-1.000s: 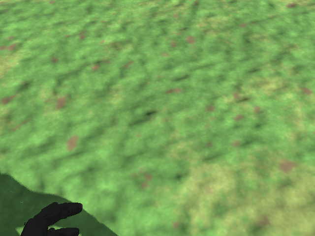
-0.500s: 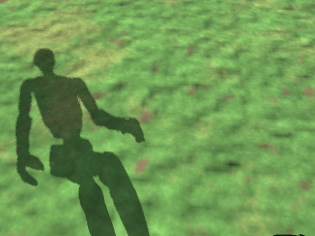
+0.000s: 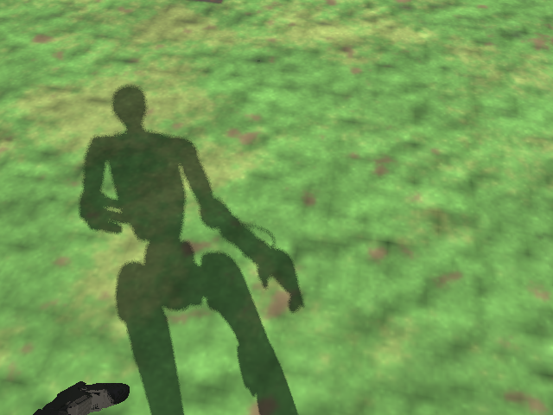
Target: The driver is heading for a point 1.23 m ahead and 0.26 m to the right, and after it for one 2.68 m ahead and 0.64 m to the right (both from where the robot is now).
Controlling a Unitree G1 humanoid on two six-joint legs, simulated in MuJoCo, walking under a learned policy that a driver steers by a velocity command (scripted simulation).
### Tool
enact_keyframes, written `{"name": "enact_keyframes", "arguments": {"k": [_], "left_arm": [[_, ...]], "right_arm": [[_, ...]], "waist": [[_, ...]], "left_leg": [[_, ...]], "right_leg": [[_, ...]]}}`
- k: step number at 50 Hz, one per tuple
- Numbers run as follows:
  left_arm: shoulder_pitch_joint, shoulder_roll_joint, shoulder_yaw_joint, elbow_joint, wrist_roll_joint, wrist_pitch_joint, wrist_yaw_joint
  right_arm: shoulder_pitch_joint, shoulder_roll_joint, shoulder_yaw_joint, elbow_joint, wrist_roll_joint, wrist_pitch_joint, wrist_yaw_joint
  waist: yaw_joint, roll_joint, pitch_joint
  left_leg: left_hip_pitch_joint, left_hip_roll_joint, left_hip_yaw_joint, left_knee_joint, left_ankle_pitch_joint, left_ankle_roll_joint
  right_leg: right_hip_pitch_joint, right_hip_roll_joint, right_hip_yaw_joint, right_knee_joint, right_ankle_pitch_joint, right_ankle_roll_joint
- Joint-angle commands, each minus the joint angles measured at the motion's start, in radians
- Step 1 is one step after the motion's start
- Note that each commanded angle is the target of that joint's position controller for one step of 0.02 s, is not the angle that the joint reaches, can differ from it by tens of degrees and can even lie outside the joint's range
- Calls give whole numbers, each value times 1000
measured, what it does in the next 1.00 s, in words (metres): walks ahead: left foot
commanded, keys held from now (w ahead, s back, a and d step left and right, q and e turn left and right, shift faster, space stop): w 0.40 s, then w+e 0.60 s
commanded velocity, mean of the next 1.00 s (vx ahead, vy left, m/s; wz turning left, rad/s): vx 0.50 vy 0.00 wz -0.17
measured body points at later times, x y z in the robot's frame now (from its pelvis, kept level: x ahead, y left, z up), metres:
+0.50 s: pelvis +0.27 +0.00 +0.00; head +0.31 +0.01 +0.45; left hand +0.24 +0.28 -0.13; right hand +0.53 -0.21 -0.06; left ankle +0.42 +0.13 -0.72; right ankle +0.14 -0.12 -0.73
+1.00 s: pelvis +0.54 -0.01 +0.00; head +0.57 -0.03 +0.45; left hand +0.80 +0.17 -0.09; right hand +0.49 -0.30 -0.13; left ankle +0.42 +0.13 -0.73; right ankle +0.66 -0.16 -0.71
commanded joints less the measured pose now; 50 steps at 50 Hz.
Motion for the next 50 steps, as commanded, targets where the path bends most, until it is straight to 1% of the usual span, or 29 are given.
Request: {"name": "enact_keyframes", "arguments": {"k": [1, 2, 3, 4, 5, 6, 7, 8, 10, 13, 17, 20, 22, 24, 25, 26, 27, 28, 29, 30, 31, 32, 34, 35, 38, 43, 47, 48, 50], "left_arm": [[227, 199, 71, -15, 16, -24, 11], [352, 289, 98, 22, 22, -13, 10], [385, 216, 81, 45, -10, -8, -2], [322, 155, 62, 34, -18, -4, 0], [255, 136, 51, 20, -6, 5, 4], [214, 113, 42, 20, 1, 10, 5], [193, 95, 33, 19, 10, 8, 7], [186, 87, 30, 23, 11, 6, 7], [202, 102, 33, 37, 1, 1, 10], [230, 142, 43, 60, -6, 4, 19], [290, 160, 44, 93, -18, 18, 25], [350, 166, 43, 125, -23, 31, 27], [375, 168, 44, 143, -27, 45, 30], [365, 190, 52, 147, -27, 57, 37], [341, 200, 54, 143, -29, 61, 39], [332, 180, 45, 136, -23, 60, 40], [319, 115, 21, 100, 4, 55, 39], [466, 6, -11, 91, -11, 36, 34], [413, 122, 17, 110, -37, 27, 33], [319, 165, 33, 82, -51, 24, 32], [274, 152, 34, 75, -43, 27, 36], [254, 140, 38, 71, -31, 34, 37], [289, 95, 37, 77, -33, 61, 36], [288, 74, 35, 73, -33, 73, 36], [233, 60, 35, 40, -24, 89, 34], [82, 37, 22, -10, -21, 77, 1], [-21, 51, 22, -68, -21, 80, -18], [-28, 59, 25, -80, -20, 81, -23], [15, 89, 43, -89, -18, 87, -26]], "right_arm": [[-19, -87, -11, -63, -14, -4, -1], [130, -19, 10, -66, 6, -17, 0], [117, -67, 8, -59, 14, -25, 0], [-1, -140, -11, -74, 22, -28, 2], [-81, -138, -9, -95, 13, -29, 1], [-123, -126, -9, -107, -3, -32, 3], [-117, -113, -11, -105, -9, -32, 6], [-98, -94, -9, -97, -7, -30, 8], [-92, -63, -1, -93, -8, -26, 9], [-182, -41, 11, -120, -15, -30, 9], [-308, -18, 22, -145, -8, -42, 23], [-390, -22, 23, -170, 2, -48, 37], [-428, -33, 19, -191, 2, -56, 47], [-385, -62, 8, -184, 0, -64, 51], [-301, -88, -6, -162, -3, -68, 47], [-156, -137, -30, -121, -11, -68, 38], [31, -213, -51, -95, -29, -65, 24], [61, -266, -59, -75, -31, -53, 26], [61, -162, -37, -78, -22, -47, 25], [-1, -122, -22, -76, -16, -48, 20], [-67, -99, -13, -75, -19, -51, 21], [-117, -71, -6, -72, -22, -54, 24], [-166, -52, -5, -59, -30, -69, 27], [-177, -55, -8, -50, -27, -76, 27], [-176, -86, -21, -20, -31, -84, 18], [-141, -132, -33, 15, -24, -70, 3], [-84, -163, -46, 51, -2, -45, 0], [-81, -172, -49, 56, 3, -36, -1], [-95, -202, -58, 55, 11, -21, -6]], "waist": [[162, 83, -191], [133, -196, -341], [155, -234, -323], [171, -117, -161], [154, -44, -82], [133, -22, -14], [105, -42, -1], [90, -62, -3], [83, -66, -7], [102, -34, 9], [149, -30, 28], [176, -29, 50], [170, -31, 65], [128, -48, 42], [72, -50, -5], [2, -36, -108], [-70, 71, -277], [0, 344, -413], [-41, 240, -363], [-37, 191, -205], [-7, 135, -130], [21, 131, -70], [72, 149, -32], [84, 137, -16], [91, 102, 21], [40, 72, 58], [12, 69, 88], [18, 75, 86], [60, 108, 34]], "left_leg": [[-144, 163, -75, 319, 537, 73], [-501, 9, 36, 691, 154, -15], [-678, 8, -10, 819, -155, -23], [-750, 64, -17, 872, -82, -14], [-738, 110, 32, 849, -5, -11], [-723, 143, 54, 784, 51, -13], [-671, 176, 56, 727, 96, -14], [-630, 186, 66, 694, 118, -19], [-621, 196, 91, 629, 146, -33], [-653, 206, 110, 453, 278, -58], [-583, 173, 148, 218, 472, -65], [-574, 152, 157, 138, 494, -55], [-573, 140, 146, 92, 434, -37], [-488, 120, 148, 52, 367, -16], [-353, 99, 167, 18, 365, 4], [-118, 112, 164, 24, 392, 34], [198, 309, -32, 77, 426, 99], [477, 531, -450, -12, 261, 246], [415, 502, -490, -81, 101, 228], [287, 466, -330, -106, 116, 185], [155, 423, -223, -140, 186, 162], [50, 390, -141, -178, 247, 151], [-76, 358, -26, -249, 318, 143], [-106, 359, 17, -272, 363, 149], [-117, 362, 125, -304, 453, 154], [-81, 336, 287, -316, 484, 120], [62, 377, 329, -268, 534, 97], [95, 386, 340, -235, 602, 88], [132, 386, 370, -100, 921, 64]], "right_leg": [[438, -123, 105, 12, -22, -114], [812, -334, 526, -41, -208, -286], [837, -379, 764, -183, -489, -304], [710, -351, 649, -204, -573, -255], [582, -311, 526, -214, -497, -224], [468, -272, 437, -241, -396, -223], [402, -239, 373, -261, -309, -211], [368, -214, 327, -280, -246, -207], [345, -203, 256, -307, -133, -224], [357, -197, 175, -335, -9, -230], [364, -161, 77, -332, 41, -195], [425, -193, 82, -310, 44, -190], [478, -221, 115, -268, 82, -181], [507, -235, 139, -202, 175, -163], [489, -213, 122, -114, 304, -145], [414, -159, 88, 52, 341, -116], [206, -87, 46, 359, 71, -75], [-146, 53, 18, 675, -574, -20], [-244, 3, 107, 788, -586, -18], [-294, -37, 89, 802, -496, -20], [-264, -77, 70, 772, -413, -15], [-233, -99, 68, 728, -360, -9], [-143, -126, 70, 689, -302, 0], [-138, -131, 67, 675, -289, 6], [-195, -138, 77, 580, -179, 21], [-157, -115, 2, 294, 47, 4], [-190, -98, -39, 187, -18, -35], [-183, -85, -57, 173, -63, -50], [-78, -24, -116, 169, -171, -89]]}}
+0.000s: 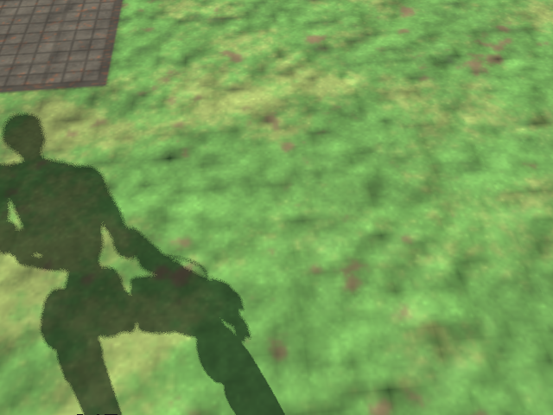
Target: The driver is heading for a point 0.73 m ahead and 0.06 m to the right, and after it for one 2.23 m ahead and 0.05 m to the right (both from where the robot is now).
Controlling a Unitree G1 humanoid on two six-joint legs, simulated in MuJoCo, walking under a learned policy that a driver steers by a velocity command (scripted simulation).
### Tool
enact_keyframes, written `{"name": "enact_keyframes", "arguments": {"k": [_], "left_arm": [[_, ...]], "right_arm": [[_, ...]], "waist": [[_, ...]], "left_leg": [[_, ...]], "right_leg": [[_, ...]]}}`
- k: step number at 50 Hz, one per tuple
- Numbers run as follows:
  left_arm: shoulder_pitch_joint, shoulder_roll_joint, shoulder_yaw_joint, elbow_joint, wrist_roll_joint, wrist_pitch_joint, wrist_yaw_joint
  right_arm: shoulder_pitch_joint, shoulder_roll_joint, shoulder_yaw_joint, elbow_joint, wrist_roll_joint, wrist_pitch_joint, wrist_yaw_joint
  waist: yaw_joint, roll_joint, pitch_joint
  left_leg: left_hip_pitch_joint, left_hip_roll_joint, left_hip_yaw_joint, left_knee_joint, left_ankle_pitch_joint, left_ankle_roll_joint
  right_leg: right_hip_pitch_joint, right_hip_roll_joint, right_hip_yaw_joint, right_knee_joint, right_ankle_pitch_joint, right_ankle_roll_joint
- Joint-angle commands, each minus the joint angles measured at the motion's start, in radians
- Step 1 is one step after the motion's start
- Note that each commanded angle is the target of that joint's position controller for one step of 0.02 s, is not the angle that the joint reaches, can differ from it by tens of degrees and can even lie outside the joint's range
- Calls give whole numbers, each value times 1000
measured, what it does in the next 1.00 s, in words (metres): walks ahead, turning right: right foot, then left foot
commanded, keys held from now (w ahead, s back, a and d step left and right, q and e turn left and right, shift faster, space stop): w+e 0.32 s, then w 0.54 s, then q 0.14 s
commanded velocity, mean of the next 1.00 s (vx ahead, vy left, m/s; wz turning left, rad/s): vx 0.48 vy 0.00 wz -0.29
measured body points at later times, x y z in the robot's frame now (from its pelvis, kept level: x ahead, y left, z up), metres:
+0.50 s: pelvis +0.29 -0.03 +0.01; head +0.32 -0.05 +0.46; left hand +0.40 +0.25 -0.10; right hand +0.46 -0.31 -0.07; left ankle +0.48 +0.06 -0.71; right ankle +0.16 -0.10 -0.73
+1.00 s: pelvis +0.55 -0.09 +0.01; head +0.59 -0.10 +0.46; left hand +0.85 +0.05 -0.06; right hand +0.46 -0.35 -0.12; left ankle +0.48 +0.05 -0.73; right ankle +0.68 -0.26 -0.71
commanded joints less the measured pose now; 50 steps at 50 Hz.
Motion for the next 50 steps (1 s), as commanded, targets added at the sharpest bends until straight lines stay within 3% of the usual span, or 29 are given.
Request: {"name": "enact_keyframes", "arguments": {"k": [1, 2, 3, 4, 5, 6, 7, 8, 10, 12, 14, 18, 23, 25, 26, 27, 28, 29, 30, 31, 32, 33, 34, 36, 39, 43, 47, 49, 50], "left_arm": [[69, 130, 51, -68, -1, -5, -5], [231, 183, 84, -25, -5, -3, 6], [377, 282, 120, 7, -9, 9, 28], [319, 363, 122, -14, -12, -4, 28], [339, 271, 95, -38, -7, -20, 20], [306, 223, 81, -31, 0, -35, 18], [250, 197, 73, -37, -3, -41, 19], [185, 166, 63, -50, 2, -41, 23], [139, 143, 54, -77, 17, -43, 32], [154, 160, 58, -72, 10, -48, 43], [185, 183, 65, -61, 6, -47, 58], [237, 179, 64, -38, 1, -38, 70], [311, 167, 60, 12, 0, -33, 70], [305, 174, 63, 20, 4, -26, 71], [288, 169, 61, 17, 4, -23, 71], [280, 140, 49, 9, 9, -22, 68], [318, 99, 30, -10, 26, -24, 71], [444, 42, 14, -8, -2, -38, 69], [387, 133, 27, 2, -14, -45, 68], [267, 169, 37, -22, -17, -47, 65], [200, 160, 34, -38, -4, -51, 66], [172, 148, 36, -47, 9, -55, 63], [184, 133, 37, -46, 10, -55, 59], [207, 98, 31, -37, 8, -50, 57], [125, 69, 18, -67, 16, -47, 57], [4, 45, 5, -90, 12, -58, 45], [-93, 51, 9, -123, 18, -78, 27], [-67, 81, 21, -118, 25, -86, 23], [-10, 101, 31, -99, 31, -89, 26]], "right_arm": [[-47, -215, -52, -56, 16, 15, -11], [-58, -202, -45, -61, 17, 20, -14], [-31, -149, -23, -81, -14, 13, -16], [48, -18, 19, -135, -39, -17, -3], [-70, -110, 6, -141, 2, -53, 11], [-146, -141, -3, -168, 32, -71, 17], [-152, -129, 1, -161, 17, -81, 10], [-149, -134, -6, -150, -10, -80, 3], [-120, -134, -12, -145, -21, -58, 5], [-129, -106, -7, -151, -29, -39, 4], [-201, -84, 2, -175, -32, -32, 3], [-327, -52, 21, -202, -20, -41, 20], [-380, -92, 13, -224, -11, -61, 43], [-336, -110, 6, -217, -11, -67, 44], [-262, -126, -5, -196, -14, -70, 40], [-142, -161, -21, -168, -24, -74, 35], [12, -222, -35, -152, -35, -74, 33], [95, -261, -50, -102, -26, -60, 44], [89, -167, -25, -106, 4, -58, 48], [21, -126, -11, -116, 3, -52, 44], [-34, -116, -4, -127, -11, -46, 42], [-65, -98, 3, -126, -19, -43, 40], [-76, -84, 10, -125, -28, -45, 37], [-69, -81, 13, -112, -19, -49, 35], [-42, -127, 2, -90, -8, -47, 26], [3, -146, 0, -62, 1, -33, 17], [86, -145, 4, -16, 4, -3, 8], [73, -158, -1, -15, 7, 11, -1], [43, -169, -5, -24, 9, 15, -5]], "waist": [[113, 112, -51], [200, 90, -134], [242, -51, -226], [111, -254, -319], [195, -113, -369], [193, -76, -231], [150, 0, -156], [110, 14, -110], [64, -12, -96], [58, -2, -79], [77, -5, -49], [135, -47, -28], [157, -62, -5], [129, -89, -6], [86, -91, -37], [29, -68, -135], [-11, 59, -294], [31, 373, -373], [-3, 249, -288], [-13, 155, -153], [6, 83, -85], [28, 72, -42], [52, 102, -43], [68, 130, -53], [55, 105, -26], [14, 99, -7], [-7, 106, 0], [26, 126, -27], [65, 132, -54]], "left_leg": [[-8, 272, -47, 215, 1001, 134], [-95, 230, -19, 431, 992, 100], [-355, 178, -13, 758, 624, 47], [-767, -41, -167, 1061, -233, -6], [-870, -18, -354, 1134, -230, 16], [-937, 23, -346, 1104, -130, 41], [-896, 67, -346, 1021, -44, 51], [-825, 95, -346, 935, 7, 45], [-725, 112, -352, 862, 59, 27], [-708, 101, -330, 776, 105, -5], [-723, 82, -320, 638, 220, -31], [-628, 28, -304, 354, 467, -36], [-631, 24, -323, 243, 427, 17], [-590, 15, -306, 225, 334, 51], [-491, -6, -279, 189, 323, 77], [-297, 29, -303, 205, 353, 119], [4, 198, -514, 247, 358, 204], [253, 365, -964, 103, 86, 339], [220, 359, -1024, 39, -141, 312], [94, 329, -876, 23, -121, 274], [-29, 290, -769, 5, -10, 257], [-114, 256, -699, -17, 95, 257], [-163, 228, -645, -35, 176, 250], [-197, 204, -571, -65, 277, 260], [-212, 206, -496, -107, 385, 276], [-217, 160, -382, -116, 431, 237], [-182, 157, -384, -7, 642, 206], [-145, 168, -425, 76, 672, 177], [-147, 157, -433, 139, 703, 157]], "right_leg": [[164, 94, -88, -15, -126, -65], [399, 141, -92, -76, -73, -102], [700, 4, 150, -101, -48, -167], [962, -214, 735, -244, -266, -354], [982, -247, 832, -356, -341, -345], [888, -223, 693, -367, -268, -301], [747, -177, 575, -360, -166, -267], [619, -140, 484, -367, -56, -243], [496, -106, 420, -407, 67, -243], [429, -84, 357, -425, 154, -248], [395, -56, 311, -432, 163, -229], [357, -9, 258, -423, 32, -169], [508, -90, 343, -340, 19, -152], [558, -112, 366, -290, 120, -137], [564, -86, 348, -217, 253, -120], [524, -30, 304, -55, 326, -92], [337, 59, 235, 238, 116, -47], [-4, 191, 166, 539, -466, 22], [-127, 137, 235, 639, -491, 19], [-168, 94, 204, 646, -401, 16], [-145, 52, 161, 608, -327, 16], [-123, 19, 147, 546, -274, 19], [-71, -6, 141, 504, -240, 21], [-36, -19, 117, 438, -228, 35], [-77, -34, 89, 284, -138, 63], [-17, -9, 55, 36, 86, 70], [80, 63, 45, -112, 161, 63], [143, 78, 67, -165, 136, 41], [223, 87, 64, -201, 154, 24]]}}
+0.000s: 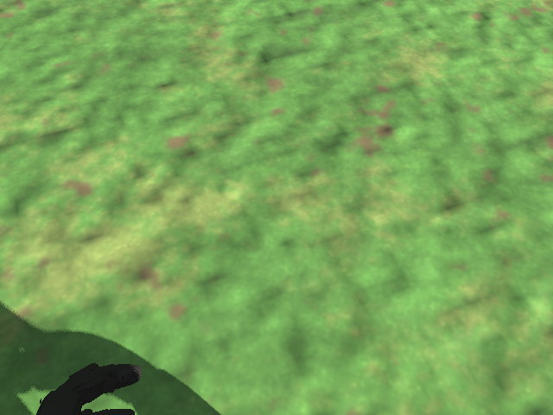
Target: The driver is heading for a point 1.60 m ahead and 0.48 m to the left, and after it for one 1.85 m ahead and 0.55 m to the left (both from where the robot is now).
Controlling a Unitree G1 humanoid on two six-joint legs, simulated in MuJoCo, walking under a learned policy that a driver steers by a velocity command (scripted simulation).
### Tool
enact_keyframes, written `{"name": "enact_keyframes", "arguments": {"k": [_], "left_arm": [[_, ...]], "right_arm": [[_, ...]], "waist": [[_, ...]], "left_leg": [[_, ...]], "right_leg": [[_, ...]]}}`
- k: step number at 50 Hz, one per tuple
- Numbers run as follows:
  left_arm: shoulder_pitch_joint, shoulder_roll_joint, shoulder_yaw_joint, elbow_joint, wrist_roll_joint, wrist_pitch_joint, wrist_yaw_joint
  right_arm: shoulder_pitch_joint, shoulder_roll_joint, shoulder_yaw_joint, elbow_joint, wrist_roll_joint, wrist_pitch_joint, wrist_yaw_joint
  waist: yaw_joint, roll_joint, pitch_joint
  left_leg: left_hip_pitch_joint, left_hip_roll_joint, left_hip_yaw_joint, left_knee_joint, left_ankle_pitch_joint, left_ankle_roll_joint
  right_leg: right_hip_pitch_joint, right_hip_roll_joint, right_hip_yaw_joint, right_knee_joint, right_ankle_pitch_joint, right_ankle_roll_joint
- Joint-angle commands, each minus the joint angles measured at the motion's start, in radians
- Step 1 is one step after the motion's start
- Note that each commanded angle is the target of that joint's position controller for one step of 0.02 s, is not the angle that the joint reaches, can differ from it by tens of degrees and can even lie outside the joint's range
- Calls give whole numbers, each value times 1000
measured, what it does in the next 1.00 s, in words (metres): walks ahead, turning left: right foot, then left foot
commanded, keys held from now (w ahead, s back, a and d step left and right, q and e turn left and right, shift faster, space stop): q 0.74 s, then no key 0.26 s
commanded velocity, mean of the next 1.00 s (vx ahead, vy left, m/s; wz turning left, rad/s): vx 0.07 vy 0.00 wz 0.45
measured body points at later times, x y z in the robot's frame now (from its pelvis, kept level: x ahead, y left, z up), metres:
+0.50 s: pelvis +0.09 +0.01 -0.01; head +0.11 +0.05 +0.44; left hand +0.16 +0.32 -0.13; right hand +0.30 -0.24 -0.09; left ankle +0.09 +0.11 -0.74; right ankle +0.16 -0.13 -0.72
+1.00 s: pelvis +0.12 -0.01 +0.00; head +0.15 -0.01 +0.45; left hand +0.10 +0.30 -0.10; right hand +0.40 -0.17 -0.10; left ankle +0.06 +0.10 -0.70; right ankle +0.18 -0.11 -0.74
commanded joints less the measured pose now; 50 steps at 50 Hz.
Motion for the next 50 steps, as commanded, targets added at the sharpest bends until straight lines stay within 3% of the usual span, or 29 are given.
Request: {"name": "enact_keyframes", "arguments": {"k": [1, 2, 3, 4, 5, 7, 9, 12, 17, 19, 21, 22, 23, 24, 25, 26, 27, 28, 30, 35, 37, 42, 44, 45, 46, 47, 48, 49, 50], "left_arm": [[133, 149, 56, -22, 16, -23, 8], [244, 216, 72, -8, 34, -23, 21], [291, 260, 76, -15, 49, -2, 31], [304, 208, 62, -29, 28, 21, 30], [256, 179, 58, -29, 11, 37, 31], [138, 113, 36, -18, 1, 51, 38], [47, 124, 41, -9, 21, 52, 36], [9, 145, 53, 6, 26, 42, 42], [6, 184, 66, 40, 5, 60, 56], [13, 199, 71, 56, -8, 70, 54], [12, 198, 72, 73, -24, 82, 54], [50, 169, 67, 93, -25, 89, 53], [93, 118, 55, 101, -4, 96, 48], [28, 117, 53, 43, 17, 95, 56], [-35, 152, 64, 36, 16, 95, 62], [-14, 157, 70, 42, -3, 97, 63], [24, 158, 76, 71, -3, 100, 70], [33, 171, 82, 81, 6, 101, 76], [44, 159, 82, 86, 6, 94, 73], [5, 117, 63, 75, -7, 83, 62], [3, 122, 61, 75, -10, 80, 54], [53, 138, 60, 91, -16, 70, 32], [104, 130, 57, 107, -8, 61, 23], [119, 168, 64, 107, 8, 59, 24], [109, 242, 74, 95, 23, 63, 31], [88, 213, 62, 103, 40, 62, 30], [65, 179, 53, 86, 36, 54, 29], [55, 183, 54, 91, 22, 52, 34], [41, 177, 50, 92, 7, 50, 36]], "right_arm": [[-59, -181, -42, -65, 5, 3, -15], [-74, -139, -27, -101, -14, -3, -14], [86, -38, 3, -94, -23, -9, -11], [151, -105, -6, -75, -6, -7, -8], [70, -167, -28, -92, 19, 5, -9], [-31, -152, -39, -107, 9, 47, -28], [-2, -110, -38, -115, 3, 95, -41], [-21, -87, -39, -143, -10, 110, -41], [-120, -110, -43, -200, -11, 116, -10], [-136, -123, -50, -215, -11, 121, 0], [-108, -125, -59, -209, -16, 120, 7], [-84, -148, -70, -202, -23, 118, 3], [-69, -241, -94, -214, -24, 113, -13], [-94, -332, -106, -250, -40, 104, -18], [-86, -286, -95, -253, -58, 79, -11], [-126, -264, -88, -254, -52, 59, -11], [-186, -237, -83, -266, -32, 52, -15], [-224, -207, -73, -275, -15, 53, -20], [-227, -184, -61, -285, -19, 58, -31], [-192, -209, -73, -293, -11, 72, -46], [-198, -220, -78, -300, -14, 79, -43], [-226, -194, -64, -301, -14, 90, -29], [-245, -176, -54, -298, -4, 95, -31], [-216, -150, -45, -293, -12, 92, -32], [-163, -102, -30, -296, -34, 85, -29], [-205, -138, -42, -315, -29, 77, -31], [-215, -207, -63, -295, -26, 76, -37], [-217, -216, -74, -283, -17, 79, -37], [-201, -192, -73, -263, -16, 88, -41]], "waist": [[148, 123, -108], [188, 47, -235], [151, -205, -398], [168, -204, -534], [171, -151, -442], [132, -73, -224], [72, -124, -131], [59, -108, -126], [84, -92, -141], [84, -88, -128], [61, -65, -121], [60, -14, -106], [86, 227, -74], [80, 395, -36], [39, 269, -82], [74, 229, -86], [104, 169, -92], [113, 166, -96], [124, 165, -131], [94, 168, -140], [87, 185, -132], [88, 198, -141], [127, 176, -134], [117, 115, -140], [61, -110, -153], [75, -229, -107], [102, -152, -85], [99, -124, -77], [92, -102, -70]], "left_leg": [[-81, 171, -133, 192, 685, 67], [-225, 104, -104, 400, 476, 21], [-529, -17, -34, 770, -245, -53], [-567, 1, -126, 938, -441, -66], [-644, 44, -102, 999, -366, -79], [-661, 105, -53, 941, -243, -105], [-508, 113, -16, 863, -173, -122], [-428, 126, 6, 731, -74, -104], [-357, 136, 28, 539, 27, -57], [-330, 127, 47, 460, 18, -34], [-240, 91, 85, 301, 91, 6], [-184, 78, 56, 216, 148, 38], [-119, 244, -202, 59, 387, 112], [-110, 428, -510, -7, 469, 299], [-140, 408, -490, -19, 417, 327], [-146, 362, -407, -12, 379, 278], [-141, 314, -348, 4, 332, 220], [-144, 298, -321, 13, 352, 192], [-154, 264, -288, 30, 450, 190], [-94, 240, -320, 57, 409, 196], [-129, 238, -354, 59, 375, 205], [-151, 232, -404, 109, 447, 197], [-191, 187, -390, 148, 393, 145], [-253, 141, -354, 198, 261, 93], [-357, 10, -221, 366, -24, 30], [-431, -38, -135, 457, -259, -19], [-434, -12, -151, 615, -286, -51], [-467, -16, -152, 701, -255, -67], [-477, -8, -160, 734, -228, -86]], "right_leg": [[318, 35, -29, -97, 130, -49], [577, -105, 70, -14, 482, -102], [905, -411, 338, 64, 840, -276], [920, -454, 419, 60, 772, -331], [824, -399, 349, -8, 526, -316], [551, -297, 203, -108, 226, -249], [291, -244, 87, -209, 61, -225], [221, -252, 3, -253, 19, -239], [274, -293, -50, -253, -69, -226], [302, -305, -58, -226, -117, -203], [294, -276, -100, -145, -195, -145], [256, -233, -137, -54, -275, -88], [120, -117, -248, 208, -437, 13], [-124, 42, -197, 436, -710, 79], [-130, 34, -46, 593, -709, 65], [-134, 20, -11, 630, -619, 47], [-133, 7, 2, 622, -538, 42], [-129, 3, 7, 611, -488, 47], [-69, 26, 3, 626, -429, 61], [-22, 49, 20, 363, -387, 88], [39, 60, 23, 289, -399, 90], [185, 57, -2, 117, -393, 65], [315, 49, -18, -111, -203, 30], [406, -39, 54, -149, -102, -4], [483, -220, 238, -160, 110, -88], [386, -331, 384, -193, 124, -252], [366, -326, 372, -207, 88, -287], [385, -287, 325, -195, 68, -263], [396, -248, 268, -182, 51, -233]]}}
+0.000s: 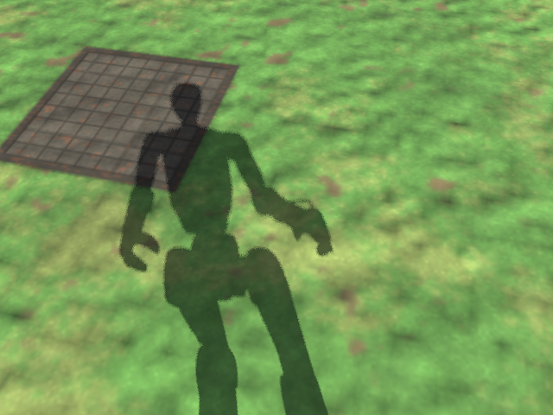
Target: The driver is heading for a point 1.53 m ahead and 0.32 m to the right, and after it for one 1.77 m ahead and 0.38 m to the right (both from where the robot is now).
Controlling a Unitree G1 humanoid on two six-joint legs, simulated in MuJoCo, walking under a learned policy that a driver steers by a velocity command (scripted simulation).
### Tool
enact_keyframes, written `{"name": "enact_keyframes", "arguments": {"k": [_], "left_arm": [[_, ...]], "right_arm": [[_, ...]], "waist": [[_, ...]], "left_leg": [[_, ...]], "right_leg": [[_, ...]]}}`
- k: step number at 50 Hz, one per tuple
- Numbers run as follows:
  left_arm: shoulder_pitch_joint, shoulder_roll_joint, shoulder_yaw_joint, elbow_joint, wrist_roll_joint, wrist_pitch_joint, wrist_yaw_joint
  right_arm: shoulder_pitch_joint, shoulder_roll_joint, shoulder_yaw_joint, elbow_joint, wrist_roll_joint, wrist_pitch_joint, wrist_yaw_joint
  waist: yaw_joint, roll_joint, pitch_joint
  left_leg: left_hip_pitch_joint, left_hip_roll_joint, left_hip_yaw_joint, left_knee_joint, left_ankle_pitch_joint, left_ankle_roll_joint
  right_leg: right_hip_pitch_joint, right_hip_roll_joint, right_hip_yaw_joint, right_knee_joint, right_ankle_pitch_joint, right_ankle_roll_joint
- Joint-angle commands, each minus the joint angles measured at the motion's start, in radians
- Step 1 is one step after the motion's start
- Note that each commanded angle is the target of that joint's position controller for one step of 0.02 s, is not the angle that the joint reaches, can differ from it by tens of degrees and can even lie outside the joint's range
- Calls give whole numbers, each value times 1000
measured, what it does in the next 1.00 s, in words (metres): steps on the spot: left foot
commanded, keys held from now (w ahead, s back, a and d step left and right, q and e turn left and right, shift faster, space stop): no key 0.84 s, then w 0.16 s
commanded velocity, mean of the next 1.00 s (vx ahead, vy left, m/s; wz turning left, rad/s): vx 0.02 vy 0.00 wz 0.05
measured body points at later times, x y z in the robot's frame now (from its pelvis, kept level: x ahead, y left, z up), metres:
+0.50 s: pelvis -0.01 +0.03 +0.00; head +0.00 +0.04 +0.45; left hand +0.09 +0.31 -0.13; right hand +0.11 -0.23 -0.12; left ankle -0.02 +0.15 -0.74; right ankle +0.00 -0.12 -0.74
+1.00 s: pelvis +0.01 +0.02 +0.00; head +0.01 +0.02 +0.45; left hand +0.05 +0.29 -0.15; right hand +0.06 -0.25 -0.15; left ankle -0.02 +0.15 -0.74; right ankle +0.00 -0.10 -0.73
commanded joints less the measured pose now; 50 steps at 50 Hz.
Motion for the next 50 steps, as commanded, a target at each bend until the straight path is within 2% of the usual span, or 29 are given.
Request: {"name": "enact_keyframes", "arguments": {"k": [1, 3, 5, 6, 8, 9, 10, 11, 12, 13, 14, 16, 21, 29, 42, 43, 44, 45, 47, 48, 49, 50], "left_arm": [[-86, 148, 25, -67, -21, -21, 9], [-86, 128, 17, -50, -23, -11, 11], [-69, 131, 17, -36, -19, 4, 13], [-44, 142, 18, -26, -19, 10, 13], [-38, 147, 15, -14, -31, 17, 11], [-7, 138, 10, -1, -35, 12, 9], [14, 125, 2, 3, -22, -1, 3], [47, 114, 0, 6, -7, -16, -7], [9, 103, -6, 17, -5, -19, -7], [-36, 117, -4, 19, -7, -16, -6], [-48, 110, -4, 25, -11, -10, 0], [-35, 110, -4, 40, -13, 6, 9], [-19, 107, -2, 91, -14, 15, 21], [0, 113, -1, 163, -17, 14, 30], [46, 106, -7, 236, -21, 16, 42], [63, 94, -10, 246, -21, 18, 43], [66, 90, -10, 249, -27, 19, 44], [58, 87, -10, 243, -31, 17, 45], [18, 69, -14, 213, -33, -4, 37], [10, 51, -19, 200, -37, -20, 29], [23, 49, -19, 200, -43, -36, 20], [51, 47, -19, 206, -49, -51, 9]], "right_arm": [[44, -126, -51, -31, 1, 0, -12], [45, -64, -29, -20, 3, 1, -6], [8, -23, -9, -20, 4, -6, 0], [1, -28, -10, -16, 10, -8, 1], [47, -41, -16, 17, 13, -9, 2], [49, -62, -19, 24, 6, -9, 2], [44, -111, -25, 15, -4, -7, -4], [33, -172, -38, 20, -8, -3, -7], [25, -110, -27, 27, -14, -6, 5], [19, -72, -16, 30, -20, -12, 14], [20, -69, -13, 40, -24, -19, 15], [25, -70, -10, 56, -20, -35, 16], [44, -59, 1, 93, -16, -50, 10], [52, -51, 10, 151, -11, -56, 8], [75, -39, 22, 245, -5, -53, 5], [90, -38, 22, 259, -4, -51, 3], [95, -52, 17, 265, 1, -47, 0], [100, -76, 9, 266, 7, -44, -2], [143, -119, -4, 272, 14, -52, -1], [162, -139, -12, 279, 20, -61, -1], [148, -134, -13, 276, 22, -70, -1], [114, -118, -10, 265, 25, -77, 1]], "waist": [[-29, -178, -54], [-31, -188, -59], [0, -218, -81], [14, -225, -91], [-12, -213, -93], [-8, -191, -89], [9, -120, -108], [57, 19, -119], [27, 42, -124], [8, 16, -89], [5, 11, -70], [11, 34, -29], [11, 12, -4], [8, -27, -9], [7, -34, -7], [7, -25, -26], [1, -9, -12], [-7, 23, 19], [-32, 116, 87], [-37, 157, 111], [-22, 159, 130], [3, 152, 137]], "left_leg": [[-89, 50, -38, 205, -26, -55], [-30, 67, 21, 83, 12, -74], [60, 91, 92, -99, 38, -78], [95, 88, 111, -175, 73, -77], [208, 76, 143, -425, 272, -53], [277, 87, 119, -509, 378, -29], [367, 159, 39, -483, 549, 2], [363, 203, 3, -401, 620, 55], [282, 190, 10, -406, 470, 81], [243, 174, 10, -426, 393, 77], [217, 166, 15, -437, 368, 65], [186, 159, 18, -443, 375, 52], [166, 150, 20, -450, 341, 48], [184, 136, 35, -449, 355, 52], [192, 112, 70, -445, 381, 47], [198, 105, 74, -457, 273, 51], [186, 101, 64, -472, 84, 66], [160, 121, 23, -501, -111, 94], [143, 247, -160, -610, -347, 171], [117, 320, -269, -652, -374, 217], [101, 357, -314, -665, -346, 242], [95, 360, -301, -650, -293, 239]], "right_leg": [[106, -288, 274, -155, 376, -210], [110, -229, 188, -139, 421, -188], [125, -201, 146, -114, 471, -176], [137, -206, 153, -103, 491, -181], [126, -195, 148, -77, 466, -160], [97, -184, 150, -81, 407, -124], [36, -164, 133, -69, 315, -68], [12, -89, 60, -67, 185, -18], [77, -59, 15, -66, 94, 25], [84, -53, 7, -51, 86, 43], [87, -54, 5, -43, 97, 42], [79, -56, 11, -41, 116, 37], [82, -56, 12, -49, 113, 46], [85, -57, 13, -61, 130, 56], [81, -54, 6, -64, 145, 52], [84, -37, -13, -55, 60, 50], [56, -10, -43, -20, -71, 43], [3, 15, -69, 31, -196, 34], [-129, 23, -90, 169, -239, 19], [-143, -1, -68, 242, -204, 4], [-154, -29, -43, 268, -192, -18], [-138, -42, -36, 238, -204, -41]]}}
